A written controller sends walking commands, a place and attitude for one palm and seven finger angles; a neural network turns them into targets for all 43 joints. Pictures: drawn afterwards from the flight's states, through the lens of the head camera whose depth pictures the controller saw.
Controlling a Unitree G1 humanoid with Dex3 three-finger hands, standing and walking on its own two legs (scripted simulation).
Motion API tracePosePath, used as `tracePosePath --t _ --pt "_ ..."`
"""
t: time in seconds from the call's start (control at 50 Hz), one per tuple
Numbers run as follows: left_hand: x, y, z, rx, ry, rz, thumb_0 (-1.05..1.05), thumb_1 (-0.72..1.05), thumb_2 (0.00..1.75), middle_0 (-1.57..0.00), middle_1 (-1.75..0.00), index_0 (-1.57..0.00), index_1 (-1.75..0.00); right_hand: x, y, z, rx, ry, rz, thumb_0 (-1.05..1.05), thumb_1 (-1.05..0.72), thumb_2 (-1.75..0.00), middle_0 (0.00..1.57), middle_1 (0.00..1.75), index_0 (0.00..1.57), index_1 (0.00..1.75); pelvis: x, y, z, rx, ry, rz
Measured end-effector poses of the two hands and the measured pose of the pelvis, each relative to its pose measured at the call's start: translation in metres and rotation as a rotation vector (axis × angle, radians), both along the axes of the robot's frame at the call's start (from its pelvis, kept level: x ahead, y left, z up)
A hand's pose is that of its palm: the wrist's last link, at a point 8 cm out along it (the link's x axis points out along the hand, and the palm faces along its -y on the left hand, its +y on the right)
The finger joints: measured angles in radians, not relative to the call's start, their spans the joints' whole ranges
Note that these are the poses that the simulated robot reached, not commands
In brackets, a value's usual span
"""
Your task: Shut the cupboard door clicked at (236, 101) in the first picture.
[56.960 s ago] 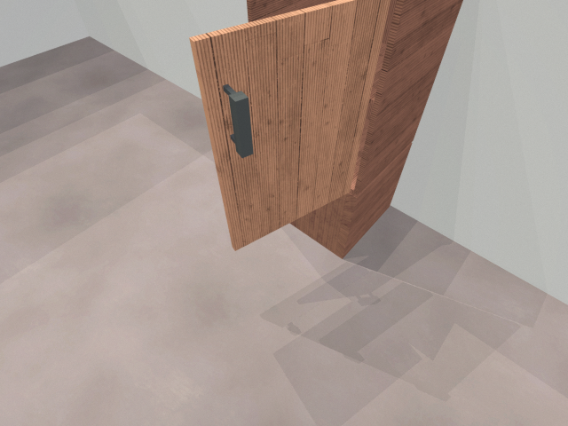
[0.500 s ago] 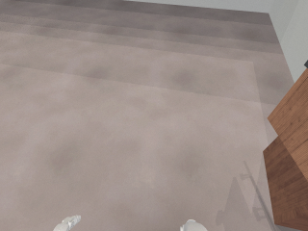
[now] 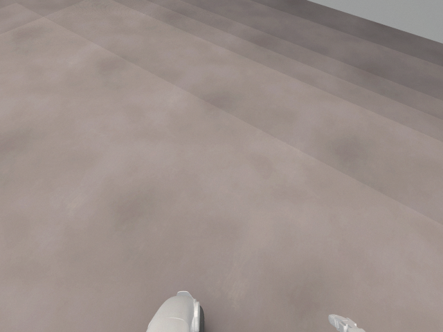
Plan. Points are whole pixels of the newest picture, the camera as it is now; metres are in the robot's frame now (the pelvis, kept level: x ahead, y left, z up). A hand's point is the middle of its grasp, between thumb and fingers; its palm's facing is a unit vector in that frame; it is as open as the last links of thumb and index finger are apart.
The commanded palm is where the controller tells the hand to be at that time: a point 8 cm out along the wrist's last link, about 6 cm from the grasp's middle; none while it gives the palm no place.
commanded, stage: walk to a spot facing it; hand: left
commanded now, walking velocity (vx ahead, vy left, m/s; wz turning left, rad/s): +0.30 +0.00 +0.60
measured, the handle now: out of the picture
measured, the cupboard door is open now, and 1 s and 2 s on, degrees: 20 20 20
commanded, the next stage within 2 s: turn to face it in 0.38 s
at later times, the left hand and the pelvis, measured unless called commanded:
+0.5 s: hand (123, 242) +0.29 +0.25 -0.13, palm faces +0.19 -0.96 -0.19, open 7.3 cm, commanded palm none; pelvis +0.18 +0.03 +0.02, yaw +14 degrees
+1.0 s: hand (139, 251) +0.28 +0.21 -0.15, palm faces +0.20 -0.95 -0.25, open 7.2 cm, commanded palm none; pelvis +0.30 +0.02 +0.01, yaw +7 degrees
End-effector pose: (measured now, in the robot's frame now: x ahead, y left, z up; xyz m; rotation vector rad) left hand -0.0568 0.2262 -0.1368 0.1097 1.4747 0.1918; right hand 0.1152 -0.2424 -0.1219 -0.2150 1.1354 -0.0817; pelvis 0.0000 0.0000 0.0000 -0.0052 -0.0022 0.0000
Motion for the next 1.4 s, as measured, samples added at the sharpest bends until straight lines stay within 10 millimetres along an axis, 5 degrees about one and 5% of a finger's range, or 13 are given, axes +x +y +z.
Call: tracePosePath --t 0.08,0.14,0.28,0.36,0.52,0.64,0.7,0.78,0.96,1.1,1.2,1.4 --pt "0.002 0.015 -0.019 -0.025 0.079 0.064 0.01 0.91 0.90 -0.20 -0.30 -0.21 -0.30 0.077 0.023 -0.004 -0.023 -0.124 0.081 0.00 -0.91 -0.90 0.19 0.30 0.20 0.30 0.040 0.020 -0.021 -0.018 -0.005 0.035" --pt "0.038 0.034 -0.026 -0.009 0.048 0.082 0.01 0.91 0.90 -0.20 -0.30 -0.21 -0.30 0.100 0.032 -0.004 -0.044 -0.140 0.096 0.00 -0.91 -0.90 0.19 0.30 0.20 0.30 0.058 0.028 -0.023 -0.008 -0.019 0.067" --pt "0.180 0.066 0.001 0.041 -0.270 0.067 0.01 0.91 0.90 -0.20 -0.29 -0.20 -0.30 0.099 0.045 0.007 -0.062 0.003 0.112 0.00 -0.91 -0.90 0.20 0.30 0.20 0.30 0.098 0.038 0.001 -0.018 0.003 0.144" --pt "0.244 0.073 0.018 0.053 -0.376 0.055 0.00 0.91 0.90 -0.20 -0.29 -0.20 -0.30 0.096 0.049 0.010 -0.048 0.078 0.087 0.00 -0.91 -0.90 0.20 0.30 0.20 0.30 0.126 0.038 0.010 -0.026 0.020 0.181" --pt "0.341 0.068 0.032 0.063 -0.453 0.044 0.00 0.91 0.90 -0.20 -0.29 -0.20 -0.30 0.104 0.037 0.010 -0.050 0.226 0.045 0.00 -0.90 -0.89 0.20 0.30 0.21 0.30 0.190 0.029 0.015 -0.019 0.046 0.249" --pt "0.394 0.044 0.025 0.074 -0.455 0.032 0.00 0.91 0.90 -0.20 -0.29 -0.20 -0.30 0.128 0.020 -0.009 -0.054 0.313 0.022 0.00 -0.90 -0.90 0.20 0.30 0.20 0.30 0.247 0.017 0.003 0.013 0.032 0.246" --pt "0.398 0.028 0.019 0.068 -0.411 0.032 0.00 0.91 0.90 -0.20 -0.29 -0.20 -0.30 0.152 0.016 -0.020 -0.037 0.320 0.011 0.00 -0.91 -0.90 0.20 0.30 0.20 0.30 0.269 0.012 -0.001 0.000 0.016 0.225" --pt "0.376 0.010 0.015 0.042 -0.289 0.075 0.00 0.91 0.90 -0.20 -0.29 -0.20 -0.30 0.198 0.020 -0.017 -0.016 0.271 0.020 0.00 -0.91 -0.90 0.20 0.30 0.20 0.30 0.286 0.007 0.007 0.017 0.008 0.202" --pt "0.329 0.028 0.018 0.074 -0.102 0.124 -0.01 0.94 0.90 -0.20 -0.30 -0.21 -0.30 0.299 0.040 -0.006 0.012 0.077 0.057 0.00 -0.91 -0.90 0.19 0.30 0.20 0.30 0.300 0.012 0.012 0.010 0.024 0.135" --pt "0.327 0.054 0.008 0.043 -0.073 0.108 0.00 0.92 0.90 -0.20 -0.30 -0.21 -0.30 0.345 0.061 0.012 -0.019 -0.066 0.042 0.00 -0.91 -0.90 0.19 0.30 0.20 0.30 0.307 0.040 0.009 0.007 0.020 0.059" --pt "0.351 0.085 -0.012 0.014 -0.094 0.061 0.00 0.91 0.90 -0.20 -0.30 -0.21 -0.30 0.347 0.075 0.023 -0.067 -0.153 0.011 0.00 -0.91 -0.90 0.20 0.30 0.20 0.30 0.309 0.065 -0.001 -0.008 0.008 -0.003" --pt "0.444 0.119 0.007 0.017 -0.219 -0.152 0.00 0.91 0.90 -0.20 -0.29 -0.20 -0.30 0.262 0.069 0.034 -0.111 -0.054 -0.159 0.00 -0.90 -0.89 0.20 0.30 0.21 0.30 0.306 0.080 0.013 -0.039 -0.008 -0.152"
